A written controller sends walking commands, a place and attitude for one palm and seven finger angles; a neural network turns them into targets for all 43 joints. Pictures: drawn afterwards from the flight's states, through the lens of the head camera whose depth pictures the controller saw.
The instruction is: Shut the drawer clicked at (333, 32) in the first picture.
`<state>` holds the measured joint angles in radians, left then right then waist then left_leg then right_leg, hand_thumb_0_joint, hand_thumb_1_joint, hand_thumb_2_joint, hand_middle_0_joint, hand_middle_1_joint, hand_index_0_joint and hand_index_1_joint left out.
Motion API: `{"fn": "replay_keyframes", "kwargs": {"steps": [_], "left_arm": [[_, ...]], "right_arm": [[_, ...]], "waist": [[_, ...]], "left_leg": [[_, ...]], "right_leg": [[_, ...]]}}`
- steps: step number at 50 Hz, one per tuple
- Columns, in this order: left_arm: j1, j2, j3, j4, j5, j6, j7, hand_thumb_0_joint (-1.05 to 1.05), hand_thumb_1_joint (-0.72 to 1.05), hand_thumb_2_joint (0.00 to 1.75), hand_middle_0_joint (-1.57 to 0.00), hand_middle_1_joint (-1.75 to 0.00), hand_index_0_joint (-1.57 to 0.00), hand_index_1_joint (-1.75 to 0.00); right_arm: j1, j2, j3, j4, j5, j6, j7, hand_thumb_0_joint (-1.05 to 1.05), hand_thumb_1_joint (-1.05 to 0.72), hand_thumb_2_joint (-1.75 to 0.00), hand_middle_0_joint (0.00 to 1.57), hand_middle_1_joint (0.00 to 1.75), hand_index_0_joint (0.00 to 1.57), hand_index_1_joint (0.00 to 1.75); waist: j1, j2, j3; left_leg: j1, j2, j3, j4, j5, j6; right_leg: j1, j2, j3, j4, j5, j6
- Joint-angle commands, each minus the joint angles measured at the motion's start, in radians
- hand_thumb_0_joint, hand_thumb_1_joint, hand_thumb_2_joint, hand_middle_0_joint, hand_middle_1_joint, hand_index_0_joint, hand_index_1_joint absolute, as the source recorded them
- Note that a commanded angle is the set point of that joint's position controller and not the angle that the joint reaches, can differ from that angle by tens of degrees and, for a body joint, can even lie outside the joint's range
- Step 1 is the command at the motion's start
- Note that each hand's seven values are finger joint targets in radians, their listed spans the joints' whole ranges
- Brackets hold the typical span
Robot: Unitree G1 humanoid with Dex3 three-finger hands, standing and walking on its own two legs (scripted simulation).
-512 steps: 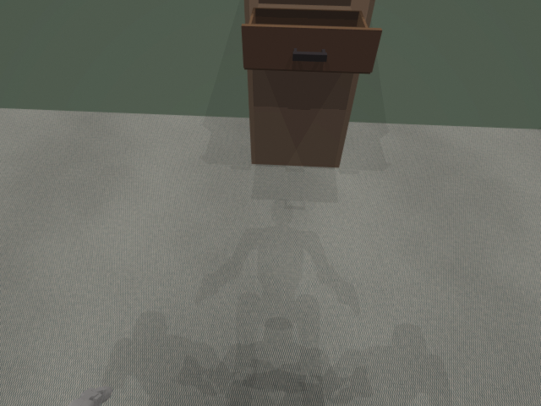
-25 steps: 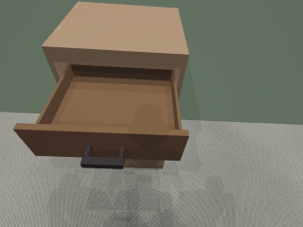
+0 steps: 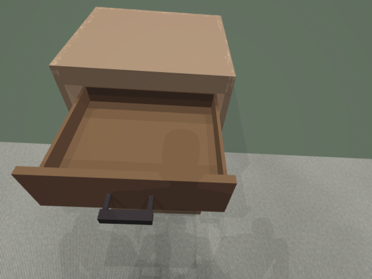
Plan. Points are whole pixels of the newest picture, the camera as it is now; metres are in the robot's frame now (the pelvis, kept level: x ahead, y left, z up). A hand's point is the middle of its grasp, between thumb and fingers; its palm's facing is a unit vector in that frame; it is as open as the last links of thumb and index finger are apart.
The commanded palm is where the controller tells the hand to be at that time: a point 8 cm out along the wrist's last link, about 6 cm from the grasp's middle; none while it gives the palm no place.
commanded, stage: raise the hand and make a fist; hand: left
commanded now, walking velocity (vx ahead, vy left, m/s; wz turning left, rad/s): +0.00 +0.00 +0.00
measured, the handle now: (128, 207) +0.26 +0.15 +0.00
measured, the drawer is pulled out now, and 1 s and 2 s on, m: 0.30 0.30 0.30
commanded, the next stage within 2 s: bring the fist close to the handle in 2.00 s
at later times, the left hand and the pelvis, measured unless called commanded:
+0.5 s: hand out of the picture +0.13 +0.16 -0.03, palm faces +0.19 -0.98 +0.00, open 7.3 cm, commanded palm +0.08 +0.19 -0.03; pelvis -0.02 -0.03 -0.07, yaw +3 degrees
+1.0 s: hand (117, 277) +0.13 +0.13 +0.03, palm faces +0.09 -0.99 -0.05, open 3.6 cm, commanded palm +0.07 +0.18 +0.04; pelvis +0.01 -0.04 -0.06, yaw +4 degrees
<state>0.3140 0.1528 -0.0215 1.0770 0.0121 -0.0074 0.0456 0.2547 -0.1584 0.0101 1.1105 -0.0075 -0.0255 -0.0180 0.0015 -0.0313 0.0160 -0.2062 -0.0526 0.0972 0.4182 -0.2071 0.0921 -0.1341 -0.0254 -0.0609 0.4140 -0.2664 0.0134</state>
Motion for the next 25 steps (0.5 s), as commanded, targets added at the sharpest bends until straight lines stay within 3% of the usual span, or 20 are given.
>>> {"fn": "replay_keyframes", "kwargs": {"steps": [1,4,5,6,7,8,9,10,11,12,14,16,17,18,19,21,22,23,24,25], "left_arm": [[0.078,0.088,0.017,-0.017,0.003,-0.011,0.005,0.00,0.90,0.90,-0.20,-0.30,-0.20,-0.30],[0.075,0.091,0.018,-0.017,0.001,-0.009,0.004,0.00,0.90,0.90,-0.20,-0.30,-0.20,-0.30],[0.076,0.098,0.010,-0.001,0.018,-0.025,0.037,0.00,0.90,0.90,-0.20,-0.30,-0.20,-0.30],[-0.587,0.306,0.151,-1.604,-0.178,-0.205,0.041,0.00,0.90,0.90,-0.22,-0.32,-0.22,-0.32],[-0.167,0.224,0.103,-1.402,-0.113,-0.157,0.070,0.00,0.90,0.90,-0.24,-0.34,-0.24,-0.34],[-0.071,0.154,0.039,-1.305,-0.119,-0.112,0.119,0.00,0.90,0.90,-0.26,-0.37,-0.26,-0.37],[0.200,-0.067,-0.094,-1.106,-0.120,-0.017,0.119,0.00,0.90,0.90,-0.28,-0.39,-0.28,-0.39],[0.094,-0.106,-0.144,-1.271,-0.166,-0.030,0.099,0.00,0.90,0.90,-0.30,-0.41,-0.30,-0.41],[0.089,-0.062,-0.110,-1.282,-0.156,-0.072,0.079,0.00,0.90,0.90,-0.32,-0.43,-0.32,-0.43],[0.148,-0.074,-0.111,-1.219,-0.149,-0.114,0.054,0.00,0.90,0.90,-0.34,-0.45,-0.34,-0.45],[0.399,-0.090,-0.059,-1.040,-0.175,-0.198,-0.022,0.00,0.90,0.90,-0.38,-0.50,-0.38,-0.50],[0.534,-0.054,0.020,-1.046,-0.222,-0.326,-0.139,0.00,0.90,0.90,-0.42,-0.54,-0.42,-0.54],[0.521,-0.013,0.056,-1.055,-0.241,-0.390,-0.192,0.00,0.90,0.90,-0.44,-0.56,-0.44,-0.56],[0.504,-0.010,0.052,-1.061,-0.240,-0.455,-0.223,0.00,0.90,0.90,-0.46,-0.58,-0.46,-0.58],[0.417,-0.001,0.033,-1.145,-0.238,-0.528,-0.250,0.00,0.90,0.90,-0.48,-0.60,-0.48,-0.60],[0.338,0.078,0.062,-1.331,-0.202,-0.649,-0.264,0.00,0.90,0.90,-0.52,-0.65,-0.52,-0.65],[0.321,0.120,0.073,-1.404,-0.183,-0.682,-0.257,0.00,0.90,0.90,-0.54,-0.67,-0.54,-0.67],[0.313,0.157,0.085,-1.459,-0.162,-0.684,-0.243,0.00,0.90,0.90,-0.56,-0.69,-0.56,-0.69],[0.330,0.122,0.044,-1.514,-0.172,-0.671,-0.240,0.00,0.90,0.90,-0.58,-0.71,-0.58,-0.71],[0.321,0.117,0.043,-1.532,-0.186,-0.655,-0.234,0.00,0.90,0.90,-0.60,-0.73,-0.60,-0.73]], "right_arm": [[0.056,-0.107,-0.017,-0.023,0.005,-0.011,-0.004,0.00,-0.90,-0.90,0.20,0.30,0.20,0.30],[0.061,-0.111,-0.016,-0.018,0.005,-0.012,-0.005,0.00,-0.90,-0.90,0.20,0.30,0.20,0.30],[0.016,-0.137,-0.010,-0.094,0.006,-0.011,-0.006,0.00,-0.90,-0.90,0.20,0.30,0.20,0.30],[0.041,-0.291,-0.059,-0.473,0.059,-0.144,-0.025,0.00,-0.90,-0.90,0.20,0.30,0.20,0.30],[-0.030,-0.198,-0.001,-0.405,0.047,-0.253,-0.045,0.00,-0.90,-0.90,0.20,0.30,0.20,0.30],[-0.015,-0.202,-0.019,-0.341,0.036,-0.289,-0.044,0.00,-0.90,-0.90,0.20,0.30,0.20,0.30],[0.004,-0.164,-0.017,-0.325,0.044,-0.288,-0.026,0.00,-0.90,-0.90,0.20,0.30,0.20,0.30],[-0.003,-0.191,-0.023,-0.409,0.047,-0.294,-0.013,0.00,-0.90,-0.90,0.20,0.30,0.20,0.30],[-0.022,-0.210,-0.043,-0.437,0.043,-0.308,-0.013,0.00,-0.90,-0.90,0.20,0.30,0.20,0.30],[-0.031,-0.218,-0.054,-0.468,0.029,-0.313,-0.010,0.00,-0.90,-0.90,0.20,0.30,0.20,0.30],[-0.052,-0.224,-0.073,-0.524,0.028,-0.295,0.010,0.00,-0.90,-0.90,0.20,0.30,0.20,0.30],[-0.117,-0.220,-0.085,-0.580,0.023,-0.270,0.025,0.00,-0.90,-0.90,0.20,0.30,0.20,0.30],[-0.150,-0.216,-0.094,-0.607,0.030,-0.264,0.029,0.00,-0.90,-0.90,0.20,0.30,0.20,0.30],[-0.152,-0.216,-0.097,-0.632,0.038,-0.264,0.036,0.00,-0.90,-0.90,0.20,0.30,0.20,0.30],[-0.177,-0.217,-0.095,-0.664,0.032,-0.268,0.041,0.00,-0.90,-0.90,0.20,0.30,0.20,0.30],[-0.186,-0.194,-0.094,-0.712,0.022,-0.276,0.051,0.00,-0.90,-0.90,0.20,0.30,0.20,0.30],[-0.175,-0.185,-0.092,-0.724,0.017,-0.277,0.058,0.00,-0.90,-0.90,0.20,0.30,0.20,0.30],[-0.157,-0.194,-0.092,-0.728,0.016,-0.276,0.062,0.00,-0.90,-0.90,0.20,0.30,0.20,0.30],[-0.153,-0.187,-0.083,-0.760,0.019,-0.269,0.061,0.00,-0.90,-0.90,0.20,0.30,0.20,0.30],[-0.138,-0.182,-0.081,-0.766,0.028,-0.266,0.054,0.00,-0.90,-0.90,0.20,0.30,0.20,0.30]], "waist": [[0.003,0.025,0.035],[0.005,0.042,0.028],[-0.001,0.095,0.112],[-0.112,0.304,-0.407],[-0.008,0.413,-0.399],[-0.028,0.351,-0.335],[-0.034,0.227,-0.163],[-0.041,0.146,-0.062],[-0.054,0.053,-0.039],[-0.061,-0.063,0.005],[-0.017,-0.249,-0.047],[0.031,-0.263,-0.111],[0.033,-0.339,-0.094],[0.036,-0.263,-0.063],[0.017,-0.197,-0.070],[0.027,0.091,-0.176],[0.029,0.200,-0.235],[0.029,0.275,-0.244],[0.012,0.280,-0.279],[-0.007,0.239,-0.287]], "left_leg": [[0.050,0.169,-0.188,-0.096,0.146,-0.031],[0.055,0.172,-0.192,-0.102,0.163,-0.032],[-0.027,0.182,-0.174,0.040,0.370,-0.060],[0.358,0.099,-0.211,-0.017,0.370,-0.132],[0.411,0.183,-0.261,-0.099,0.417,-0.180],[0.302,0.172,-0.293,-0.151,0.294,-0.221],[0.200,0.167,-0.288,-0.164,0.177,-0.198],[0.092,0.154,-0.274,-0.140,0.109,-0.163],[0.047,0.141,-0.250,-0.062,0.047,-0.131],[-0.041,0.118,-0.230,0.018,-0.011,-0.111],[-0.174,0.081,-0.177,0.172,0.005,-0.091],[-0.297,0.062,-0.150,0.249,0.012,-0.112],[-0.392,0.053,-0.131,0.290,-0.074,-0.112],[-0.445,0.045,-0.115,0.323,-0.122,-0.107],[-0.491,0.039,-0.107,0.367,-0.169,-0.098],[-0.482,0.039,-0.100,0.427,-0.177,-0.082],[-0.453,0.047,-0.115,0.442,-0.158,-0.077],[-0.435,0.059,-0.136,0.444,-0.171,-0.080],[-0.422,0.061,-0.149,0.446,-0.183,-0.071],[-0.427,0.064,-0.156,0.460,-0.187,-0.064]], "right_leg": [[-0.065,-0.089,0.081,-0.063,0.115,-0.041],[-0.054,-0.088,0.076,-0.061,0.112,-0.040],[-0.118,-0.097,0.090,-0.045,0.161,-0.036],[-0.139,0.012,-0.010,0.057,0.222,-0.040],[-0.207,0.014,0.009,0.216,-0.019,-0.056],[-0.271,0.019,0.014,0.272,-0.131,-0.037],[-0.339,0.018,0.012,0.296,-0.134,-0.033],[-0.328,0.011,-0.007,0.277,-0.129,-0.032],[-0.346,0.021,-0.017,0.223,-0.124,-0.035],[-0.365,0.031,-0.035,0.163,-0.117,-0.039],[-0.364,0.036,-0.043,0.129,-0.067,-0.043],[-0.396,0.041,-0.046,0.233,-0.040,-0.047],[-0.436,0.037,-0.024,0.257,-0.129,-0.044],[-0.465,0.027,0.007,0.278,-0.167,-0.051],[-0.520,0.024,0.025,0.322,-0.219,-0.053],[-0.560,0.026,0.060,0.406,-0.253,-0.069],[-0.582,0.032,0.060,0.445,-0.231,-0.081],[-0.616,0.037,0.055,0.473,-0.223,-0.085],[-0.617,0.034,0.060,0.469,-0.223,-0.085],[-0.615,0.036,0.069,0.455,-0.220,-0.081]]}}
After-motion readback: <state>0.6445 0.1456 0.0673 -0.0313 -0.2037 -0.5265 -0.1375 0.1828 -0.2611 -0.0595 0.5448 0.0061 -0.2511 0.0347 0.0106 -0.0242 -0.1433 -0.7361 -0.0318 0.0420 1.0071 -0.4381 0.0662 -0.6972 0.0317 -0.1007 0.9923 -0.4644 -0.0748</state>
